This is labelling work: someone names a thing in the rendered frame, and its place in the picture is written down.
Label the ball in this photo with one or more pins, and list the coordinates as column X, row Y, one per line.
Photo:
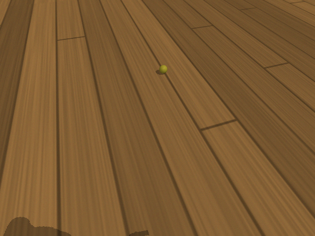
column 163, row 69

